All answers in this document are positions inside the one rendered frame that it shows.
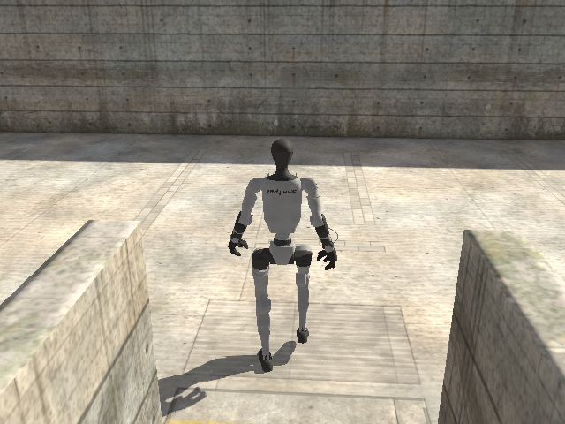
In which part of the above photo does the right robot shin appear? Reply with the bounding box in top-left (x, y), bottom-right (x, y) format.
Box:
top-left (298, 272), bottom-right (310, 332)

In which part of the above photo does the robot right forearm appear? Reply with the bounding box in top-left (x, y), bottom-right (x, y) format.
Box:
top-left (315, 214), bottom-right (335, 253)

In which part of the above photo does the left robot hand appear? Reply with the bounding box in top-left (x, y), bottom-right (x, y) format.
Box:
top-left (228, 239), bottom-right (248, 256)

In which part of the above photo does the robot left upper arm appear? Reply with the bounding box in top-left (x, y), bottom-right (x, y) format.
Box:
top-left (238, 178), bottom-right (264, 225)

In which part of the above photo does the robot left forearm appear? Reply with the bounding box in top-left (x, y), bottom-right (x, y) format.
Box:
top-left (230, 211), bottom-right (247, 243)

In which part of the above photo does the robot head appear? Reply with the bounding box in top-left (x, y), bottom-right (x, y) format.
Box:
top-left (267, 139), bottom-right (297, 181)

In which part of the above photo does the right robot hand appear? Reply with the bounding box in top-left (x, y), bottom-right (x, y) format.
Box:
top-left (317, 248), bottom-right (337, 270)

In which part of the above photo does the robot right upper arm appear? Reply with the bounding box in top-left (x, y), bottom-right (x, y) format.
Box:
top-left (300, 178), bottom-right (324, 227)

